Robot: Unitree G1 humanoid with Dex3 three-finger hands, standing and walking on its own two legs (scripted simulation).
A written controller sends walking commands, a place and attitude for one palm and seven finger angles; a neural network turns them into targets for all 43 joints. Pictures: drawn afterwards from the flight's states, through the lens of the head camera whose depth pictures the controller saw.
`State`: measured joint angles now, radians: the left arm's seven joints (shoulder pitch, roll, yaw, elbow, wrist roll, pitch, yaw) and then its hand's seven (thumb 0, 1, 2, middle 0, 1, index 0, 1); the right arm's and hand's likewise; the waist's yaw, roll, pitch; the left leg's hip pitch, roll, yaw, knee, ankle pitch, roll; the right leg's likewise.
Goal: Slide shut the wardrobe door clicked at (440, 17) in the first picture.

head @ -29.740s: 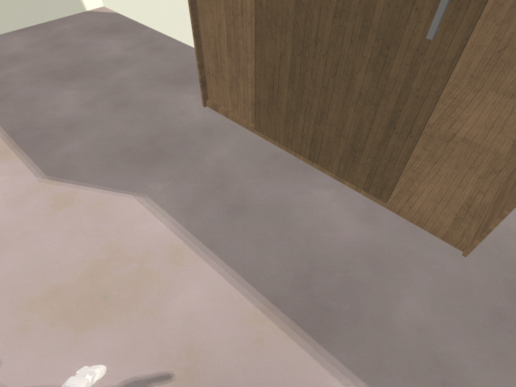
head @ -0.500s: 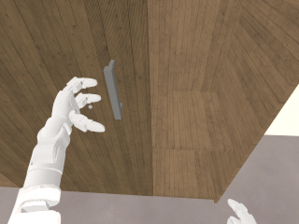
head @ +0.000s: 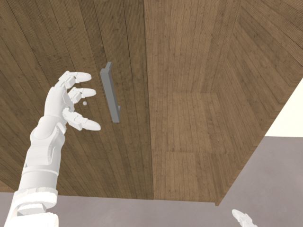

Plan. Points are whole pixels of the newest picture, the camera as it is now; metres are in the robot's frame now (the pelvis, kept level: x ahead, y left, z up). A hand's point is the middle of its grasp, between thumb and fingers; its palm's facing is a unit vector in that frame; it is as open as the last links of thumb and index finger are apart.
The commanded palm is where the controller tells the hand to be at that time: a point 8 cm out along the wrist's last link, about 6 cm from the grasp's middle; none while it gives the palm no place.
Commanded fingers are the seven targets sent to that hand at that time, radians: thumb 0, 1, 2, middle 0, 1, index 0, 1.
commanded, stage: move the hooked fingers beside the handle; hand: left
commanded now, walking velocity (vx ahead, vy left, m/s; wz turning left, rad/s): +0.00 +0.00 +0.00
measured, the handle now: (113, 93) +0.43 +0.12 +0.16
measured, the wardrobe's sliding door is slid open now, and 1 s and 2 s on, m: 0.39 0.39 0.39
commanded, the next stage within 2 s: none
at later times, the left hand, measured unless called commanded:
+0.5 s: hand (86, 107) +0.38 +0.19 +0.15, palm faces +0.00 -1.00 -0.03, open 14.0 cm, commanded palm +0.35 +0.23 +0.16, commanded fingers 0.00 -0.50 0.30 -0.30 -1.20 -0.30 -1.20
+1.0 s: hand (86, 104) +0.37 +0.18 +0.17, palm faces +0.01 -1.00 -0.04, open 14.0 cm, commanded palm +0.35 +0.23 +0.16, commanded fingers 0.00 -0.50 0.30 -0.30 -1.20 -0.30 -1.20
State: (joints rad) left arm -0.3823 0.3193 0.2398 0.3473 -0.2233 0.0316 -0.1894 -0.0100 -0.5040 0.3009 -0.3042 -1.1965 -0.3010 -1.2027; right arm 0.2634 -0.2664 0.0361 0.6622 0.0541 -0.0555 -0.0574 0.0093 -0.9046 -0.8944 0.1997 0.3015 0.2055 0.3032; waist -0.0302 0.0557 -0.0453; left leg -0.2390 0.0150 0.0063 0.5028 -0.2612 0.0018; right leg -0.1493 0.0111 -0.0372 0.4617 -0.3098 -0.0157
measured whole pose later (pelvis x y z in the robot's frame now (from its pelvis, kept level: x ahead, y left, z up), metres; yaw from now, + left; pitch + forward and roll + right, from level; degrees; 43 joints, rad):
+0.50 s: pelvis +0.00 +0.00 +0.00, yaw +0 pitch +1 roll -1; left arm -0.45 0.35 0.25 0.50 -0.23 0.12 -0.22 -0.01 -0.50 0.30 -0.30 -1.20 -0.30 -1.20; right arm 0.23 -0.27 0.05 0.64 0.07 -0.04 -0.06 0.01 -0.90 -0.89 0.20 0.30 0.21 0.30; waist -0.04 0.06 -0.06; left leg -0.27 0.02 0.01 0.51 -0.26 0.00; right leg -0.18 0.01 -0.03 0.47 -0.31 -0.01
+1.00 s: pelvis +0.00 +0.00 +0.00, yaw +0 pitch +0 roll +0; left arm -0.37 0.30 0.24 0.32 -0.21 0.01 -0.16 -0.01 -0.50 0.30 -0.31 -1.20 -0.30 -1.20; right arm 0.24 -0.25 0.04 0.65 0.04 -0.08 -0.06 0.01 -0.90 -0.89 0.20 0.30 0.21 0.30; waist -0.03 0.04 -0.04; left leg -0.25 0.01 0.01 0.50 -0.25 0.00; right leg -0.16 0.01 -0.03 0.47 -0.31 -0.01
